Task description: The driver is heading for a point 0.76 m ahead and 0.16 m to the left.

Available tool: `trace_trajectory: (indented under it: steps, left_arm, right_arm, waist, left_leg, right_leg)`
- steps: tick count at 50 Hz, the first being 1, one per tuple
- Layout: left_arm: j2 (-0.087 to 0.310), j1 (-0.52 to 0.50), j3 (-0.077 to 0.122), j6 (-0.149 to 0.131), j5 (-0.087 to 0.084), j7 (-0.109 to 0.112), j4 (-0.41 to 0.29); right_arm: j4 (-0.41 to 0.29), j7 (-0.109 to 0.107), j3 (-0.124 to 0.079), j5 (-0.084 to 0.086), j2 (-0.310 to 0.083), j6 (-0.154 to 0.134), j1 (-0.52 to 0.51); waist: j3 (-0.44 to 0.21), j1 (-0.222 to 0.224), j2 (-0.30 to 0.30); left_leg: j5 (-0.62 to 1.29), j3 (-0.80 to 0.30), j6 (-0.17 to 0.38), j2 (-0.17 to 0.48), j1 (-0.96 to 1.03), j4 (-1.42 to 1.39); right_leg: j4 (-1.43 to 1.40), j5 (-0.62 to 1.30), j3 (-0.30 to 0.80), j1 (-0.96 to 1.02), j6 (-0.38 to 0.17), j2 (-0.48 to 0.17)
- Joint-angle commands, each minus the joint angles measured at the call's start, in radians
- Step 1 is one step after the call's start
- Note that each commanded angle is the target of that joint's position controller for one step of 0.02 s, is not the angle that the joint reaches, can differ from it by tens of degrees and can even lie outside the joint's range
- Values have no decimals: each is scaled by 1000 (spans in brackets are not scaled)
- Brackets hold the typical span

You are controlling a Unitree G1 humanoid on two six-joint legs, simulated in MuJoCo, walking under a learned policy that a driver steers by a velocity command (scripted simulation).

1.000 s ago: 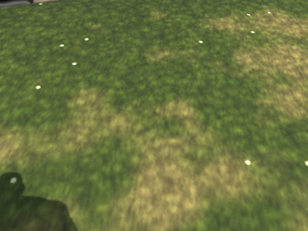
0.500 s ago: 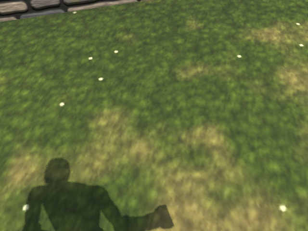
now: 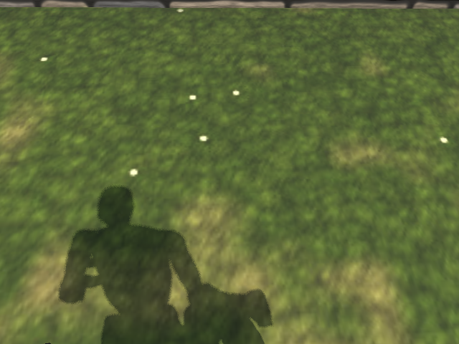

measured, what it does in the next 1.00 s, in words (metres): walks ahead, turning left: right foot, then left foot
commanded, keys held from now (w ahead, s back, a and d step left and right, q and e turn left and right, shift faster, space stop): w+q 0.92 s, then w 0.04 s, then w+e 0.04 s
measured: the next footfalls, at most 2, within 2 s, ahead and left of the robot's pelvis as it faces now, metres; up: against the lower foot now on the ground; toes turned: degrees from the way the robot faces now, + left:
right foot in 0.22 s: +0.32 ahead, -0.15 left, +0.00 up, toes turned +12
left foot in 0.76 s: +0.51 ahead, +0.20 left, +0.00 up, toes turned +29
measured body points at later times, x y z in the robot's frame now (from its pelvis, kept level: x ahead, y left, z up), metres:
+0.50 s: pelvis +0.27 -0.04 +0.00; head +0.30 -0.04 +0.45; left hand +0.25 +0.24 -0.11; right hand +0.51 -0.26 -0.09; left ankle +0.30 +0.12 -0.67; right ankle +0.28 -0.15 -0.74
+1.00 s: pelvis +0.51 +0.12 +0.00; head +0.53 +0.16 +0.45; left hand +0.51 +0.45 -0.09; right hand +0.74 -0.06 -0.09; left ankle +0.47 +0.18 -0.74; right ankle +0.69 +0.01 -0.67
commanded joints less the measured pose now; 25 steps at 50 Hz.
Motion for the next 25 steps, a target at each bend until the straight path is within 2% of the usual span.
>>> trace_trajectory:
  steps: [1, 3, 6, 8, 9, 10, 11, 12, 13, 14, 15, 16, 17, 18, 20, 23, 25]
  left_arm:
    - [45, -35, 9, -1, 2, 3, -60]
    - [36, -110, 4, -8, -7, -6, -74]
    - [66, -165, 15, -20, -22, -18, -90]
    - [93, -156, 29, -28, -25, -24, -90]
    - [104, -130, 37, -32, -28, -25, -85]
    - [114, -67, 47, -36, -28, -22, -69]
    - [141, 29, 62, -42, -19, -15, -53]
    - [196, 178, 78, -42, -4, -6, -43]
    - [254, 248, 94, -26, 0, -13, -2]
    - [157, 223, 75, -21, -22, -18, -22]
    - [106, 187, 61, -15, -23, -12, -29]
    - [92, 140, 53, -9, -12, -11, -33]
    - [75, 115, 48, -6, -9, -9, -24]
    - [64, 103, 44, -8, -3, -6, -17]
    - [55, 99, 44, -15, -12, -6, 2]
    - [95, 112, 59, -19, -15, -5, 34]
    - [112, 111, 64, -14, -14, -4, 48]
  right_arm:
    - [-63, -21, -46, 9, -169, -11, -31]
    - [-49, -26, -48, 12, -176, -3, 3]
    - [-27, -28, -49, 20, -175, 7, 46]
    - [-23, -31, -48, 19, -166, 13, 47]
    - [-24, -32, -49, 17, -167, 16, 38]
    - [-28, -31, -46, 15, -155, 19, 21]
    - [-35, -28, -33, 10, -118, 17, 18]
    - [-53, -24, -10, -6, -53, 13, 34]
    - [-79, -23, 3, 27, -20, 6, 170]
    - [-52, -28, -15, 34, -128, 7, 151]
    - [-66, -28, -31, 26, -175, 13, 39]
    - [-77, -29, -31, 15, -164, 18, -13]
    - [-91, -25, -34, 6, -151, 17, -46]
    - [-95, -18, -34, 13, -131, 20, -40]
    - [-95, -12, -28, 22, -92, 30, -34]
    - [-121, -9, -18, 12, -64, 36, -90]
    - [-126, -2, -14, 12, -59, 33, -120]
  waist:
    - [-45, 13, 80]
    - [-50, -23, 96]
    - [-54, -40, 116]
    - [-59, -24, 136]
    - [-60, -6, 154]
    - [-74, 32, 163]
    - [-141, 81, 147]
    - [-286, 133, 26]
    - [-379, 69, -317]
    - [-298, 95, -191]
    - [-179, 123, -101]
    - [-110, 108, -35]
    - [-58, 93, -32]
    - [-45, 71, -65]
    - [-33, 60, -93]
    - [-13, 63, -57]
    - [-15, 69, -44]
  left_leg:
    - [223, -164, 147, 198, -76, -116]
    - [151, -172, 118, 186, -81, -98]
    - [78, -258, 103, 219, -3, -40]
    - [56, -328, 89, 247, 65, 21]
    - [69, -354, 81, 256, 79, 52]
    - [90, -358, 64, 242, 71, 99]
    - [115, -320, 32, 193, 34, 223]
    - [-48, -228, -8, 127, -88, 504]
    - [-454, -105, -70, 8, -447, 805]
    - [-408, -125, -86, 96, -559, 929]
    - [-310, -100, -95, 126, -583, 957]
    - [-241, -71, -102, 158, -551, 941]
    - [-195, -71, -105, 184, -537, 901]
    - [-167, -64, -104, 209, -492, 875]
    - [-151, -32, -110, 224, -473, 834]
    - [-89, -22, -128, 241, -521, 730]
    - [2, -13, -132, 245, -527, 636]
  right_leg:
    - [-208, 200, -43, 86, 28, 41]
    - [-343, 305, -50, 147, 27, 81]
    - [-444, 300, -18, 169, 11, 103]
    - [-486, 227, 4, 190, -14, 107]
    - [-495, 177, 2, 222, -32, 107]
    - [-531, 167, -15, 307, -56, 109]
    - [-547, 165, 2, 476, -95, 69]
    - [-530, 110, 173, 736, -161, -110]
    - [-623, -133, 642, 1012, -319, -312]
    - [-671, -339, 691, 963, -293, -314]
    - [-683, -302, 530, 850, -252, -270]
    - [-698, -162, 402, 732, -232, -228]
    - [-719, -53, 314, 652, -231, -192]
    - [-742, 13, 236, 597, -221, -163]
    - [-782, 82, 134, 556, -229, -139]
    - [-819, 192, 44, 562, -256, -159]
    - [-823, 255, -25, 589, -251, -155]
